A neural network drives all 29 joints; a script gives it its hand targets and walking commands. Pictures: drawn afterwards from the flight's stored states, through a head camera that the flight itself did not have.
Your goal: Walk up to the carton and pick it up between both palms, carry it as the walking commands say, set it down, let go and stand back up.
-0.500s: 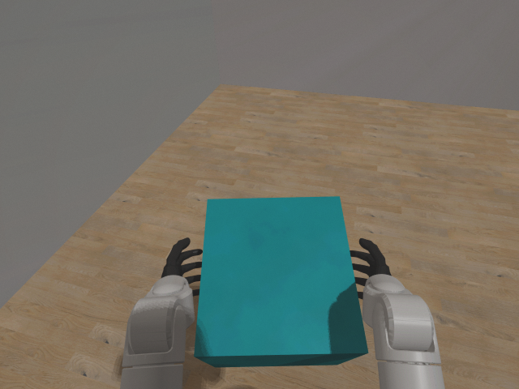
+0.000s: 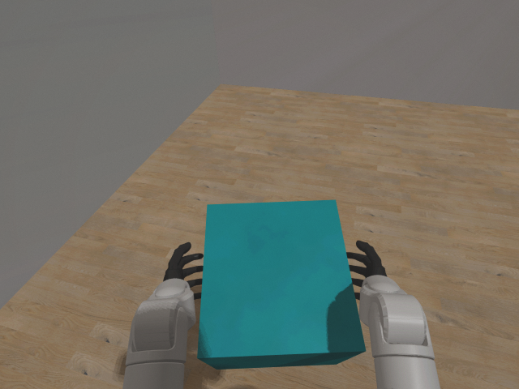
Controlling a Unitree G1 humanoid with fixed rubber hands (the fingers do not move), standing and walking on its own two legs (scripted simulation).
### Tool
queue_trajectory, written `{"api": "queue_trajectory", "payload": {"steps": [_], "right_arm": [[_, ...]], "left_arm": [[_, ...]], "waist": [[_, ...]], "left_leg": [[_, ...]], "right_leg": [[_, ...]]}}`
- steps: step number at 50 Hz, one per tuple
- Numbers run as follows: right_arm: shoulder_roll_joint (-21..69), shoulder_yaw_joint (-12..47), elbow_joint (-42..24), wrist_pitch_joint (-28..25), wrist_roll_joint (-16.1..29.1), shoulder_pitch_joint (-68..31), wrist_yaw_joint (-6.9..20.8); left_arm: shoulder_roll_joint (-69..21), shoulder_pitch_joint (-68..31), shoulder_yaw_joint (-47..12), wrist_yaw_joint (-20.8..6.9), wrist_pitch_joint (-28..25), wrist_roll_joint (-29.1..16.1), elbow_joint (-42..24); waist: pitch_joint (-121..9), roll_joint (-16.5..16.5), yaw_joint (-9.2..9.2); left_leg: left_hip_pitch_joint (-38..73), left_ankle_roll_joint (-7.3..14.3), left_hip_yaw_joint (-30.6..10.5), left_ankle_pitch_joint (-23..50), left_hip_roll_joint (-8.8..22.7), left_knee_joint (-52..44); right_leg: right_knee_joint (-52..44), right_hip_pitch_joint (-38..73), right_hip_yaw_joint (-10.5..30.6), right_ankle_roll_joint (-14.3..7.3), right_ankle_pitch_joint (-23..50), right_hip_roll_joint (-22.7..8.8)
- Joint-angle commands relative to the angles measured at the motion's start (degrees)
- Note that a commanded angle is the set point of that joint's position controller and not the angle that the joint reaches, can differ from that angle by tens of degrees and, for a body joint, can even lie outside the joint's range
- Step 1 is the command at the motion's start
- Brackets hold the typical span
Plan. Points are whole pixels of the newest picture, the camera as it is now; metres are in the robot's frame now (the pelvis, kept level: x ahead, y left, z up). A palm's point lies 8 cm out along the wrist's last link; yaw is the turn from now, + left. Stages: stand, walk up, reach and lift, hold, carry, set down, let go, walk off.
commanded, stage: carry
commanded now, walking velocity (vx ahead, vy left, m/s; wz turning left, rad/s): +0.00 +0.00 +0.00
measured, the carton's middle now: (274, 287) +0.32 -0.01 -0.01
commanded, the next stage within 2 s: hold in 1.16 s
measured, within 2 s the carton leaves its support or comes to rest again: neither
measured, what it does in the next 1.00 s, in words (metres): stands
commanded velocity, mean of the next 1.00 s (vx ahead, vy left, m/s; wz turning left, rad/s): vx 0.00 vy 0.00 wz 0.00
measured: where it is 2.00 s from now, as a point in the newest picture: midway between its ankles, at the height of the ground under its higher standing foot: outside the picture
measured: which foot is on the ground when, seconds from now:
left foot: down 0.00-1.00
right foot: down 0.00-1.00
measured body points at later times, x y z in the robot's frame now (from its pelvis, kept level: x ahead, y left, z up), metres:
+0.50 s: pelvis +0.00 +0.00 +0.00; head -0.03 -0.01 +0.45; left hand +0.29 +0.15 +0.05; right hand +0.29 -0.16 +0.04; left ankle +0.03 +0.09 -0.73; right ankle +0.00 -0.14 -0.73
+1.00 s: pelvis +0.00 +0.00 +0.00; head -0.03 -0.01 +0.45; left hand +0.29 +0.15 +0.04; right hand +0.29 -0.16 +0.03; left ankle +0.03 +0.09 -0.73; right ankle +0.00 -0.14 -0.73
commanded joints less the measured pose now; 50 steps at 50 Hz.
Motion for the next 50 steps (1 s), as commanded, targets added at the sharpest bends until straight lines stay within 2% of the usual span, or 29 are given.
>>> {"api": "queue_trajectory", "payload": {"steps": [1,6,9,12,13,15,18,21,24,25,28,30,33,35,39,40,42,49,50], "right_arm": [[46.95,26.52,-1.89,-5.87,17.14,-31.99,13.36],[45.22,25.35,2.38,-7.09,15.47,-30.60,13.65],[45.01,25.78,2.43,-8.16,15.48,-30.62,13.96],[46.18,26.89,0.28,-9.28,16.36,-32.55,14.21],[46.11,26.64,2.38,-9.56,15.76,-31.81,14.48],[47.20,27.47,1.73,-10.10,16.03,-32.73,14.82],[46.89,27.42,2.86,-10.41,15.78,-32.15,14.98],[46.42,27.36,5.49,-10.73,14.51,-31.44,15.53],[46.45,27.49,4.17,-11.14,15.09,-32.18,15.60],[46.23,27.12,6.54,-11.20,14.28,-31.43,15.87],[47.78,28.45,4.08,-11.78,15.54,-32.90,16.22],[47.44,28.01,5.56,-12.05,14.95,-33.07,16.45],[47.73,28.48,4.34,-12.26,15.24,-33.42,16.47],[47.31,28.21,6.65,-12.29,14.39,-32.62,16.74],[47.52,28.77,5.10,-12.56,15.27,-33.35,16.81],[47.44,28.36,7.45,-12.51,14.27,-32.51,17.05],[47.75,28.88,7.40,-12.95,14.20,-33.24,17.35],[48.41,29.78,4.80,-13.51,15.32,-35.15,17.49],[48.16,29.36,6.50,-13.42,14.53,-34.46,17.55]], "left_arm": [[-46.55,-33.83,-24.23,-14.60,-5.23,-11.88,-6.30],[-44.89,-32.81,-23.07,-14.74,-6.64,-10.31,-2.78],[-44.84,-32.57,-23.39,-14.96,-7.65,-10.22,-2.44],[-45.98,-34.25,-24.40,-15.22,-8.82,-11.07,-4.75],[-45.67,-33.91,-24.12,-15.47,-9.18,-10.44,-3.24],[-46.45,-35.54,-24.96,-15.76,-9.86,-10.84,-4.58],[-46.25,-34.38,-24.92,-15.93,-10.07,-10.47,-3.05],[-45.91,-33.08,-24.78,-16.52,-10.30,-9.26,0.38],[-45.79,-34.73,-25.23,-16.47,-10.76,-10.02,-1.72],[-45.32,-33.86,-24.80,-16.76,-10.78,-9.12,0.58],[-46.49,-35.29,-26.08,-16.96,-11.44,-10.17,-2.35],[-45.95,-35.07,-25.64,-17.19,-11.61,-9.41,-0.74],[-46.43,-35.00,-26.29,-17.32,-11.71,-9.84,-1.33],[-46.00,-33.75,-25.90,-17.58,-11.69,-8.85,1.33],[-45.81,-34.56,-26.23,-17.55,-12.05,-9.56,-0.83],[-45.70,-33.86,-25.93,-17.80,-11.97,-8.61,1.64],[-46.00,-33.99,-26.20,-18.19,-12.34,-8.54,2.22],[-46.64,-35.13,-26.96,-18.31,-12.80,-9.37,0.15],[-46.17,-34.88,-26.68,-18.42,-12.75,-8.82,1.46]], "waist": [[-14.28,-0.40,0.02],[-13.43,-0.84,-0.08],[-13.23,-1.10,0.00],[-13.43,-0.85,0.05],[-13.39,-1.22,0.01],[-13.22,-1.39,0.05],[-13.05,-1.34,0.02],[-13.27,-1.21,0.04],[-12.66,-1.34,0.11],[-12.78,-1.08,0.06],[-13.09,-1.09,0.18],[-12.61,-1.14,0.16],[-12.92,-1.10,0.20],[-12.83,-1.17,0.17],[-12.41,-1.36,0.19],[-12.61,-1.47,0.19],[-12.84,-1.90,0.19],[-12.68,-1.82,0.22],[-12.79,-1.93,0.22]], "left_leg": [[5.96,0.71,-9.06,13.01,8.49,-7.05],[5.74,0.82,-9.16,11.37,8.38,-7.51],[5.64,0.82,-9.21,11.54,8.46,-7.50],[5.51,0.98,-9.24,10.37,8.42,-7.54],[5.62,0.90,-9.19,10.70,8.38,-7.42],[5.40,0.81,-9.09,10.40,8.29,-7.39],[5.61,0.83,-9.03,11.29,8.40,-7.25],[5.90,1.00,-8.73,11.43,8.33,-7.15],[5.69,1.07,-8.79,10.54,8.37,-7.33],[5.59,1.12,-8.92,9.81,8.28,-7.51],[6.02,1.10,-8.96,10.00,8.48,-7.65],[6.02,1.00,-9.10,9.99,8.50,-7.78],[6.11,1.10,-9.10,10.29,8.60,-7.65],[6.11,1.06,-9.08,10.28,8.63,-7.66],[6.42,1.03,-8.86,10.72,8.62,-7.65],[6.14,1.04,-8.86,11.13,8.69,-7.50],[6.22,1.04,-8.76,10.59,8.48,-7.51],[6.61,0.94,-8.78,10.68,8.75,-7.45],[6.43,0.94,-8.63,10.96,8.67,-7.39]], "right_leg": [[-5.81,2.99,3.41,-3.40,10.63,-4.35],[-6.06,2.65,3.50,-3.44,9.70,-4.34],[-6.04,2.43,3.45,-3.41,9.49,-4.27],[-6.07,2.54,3.57,-3.65,9.10,-4.22],[-6.16,2.65,3.61,-3.68,9.26,-4.22],[-6.30,2.73,3.59,-3.66,9.27,-4.17],[-5.97,2.76,3.60,-3.65,10.04,-4.18],[-5.97,2.55,3.78,-3.69,10.28,-4.27],[-6.18,2.28,3.77,-3.64,9.73,-4.13],[-6.33,2.26,3.88,-3.73,9.44,-4.12],[-5.85,2.22,3.87,-3.80,8.81,-4.03],[-6.00,1.96,3.77,-3.71,8.68,-3.94],[-5.85,2.10,3.91,-3.77,8.93,-3.95],[-5.95,2.31,3.99,-3.84,9.08,-3.92],[-6.01,2.00,4.04,-3.80,9.48,-3.97],[-6.05,2.54,3.98,-3.71,9.88,-3.94],[-6.11,2.58,4.13,-3.78,9.85,-3.99],[-6.29,2.15,4.13,-3.83,9.80,-3.91],[-6.29,2.45,4.23,-3.85,10.30,-3.97]]}}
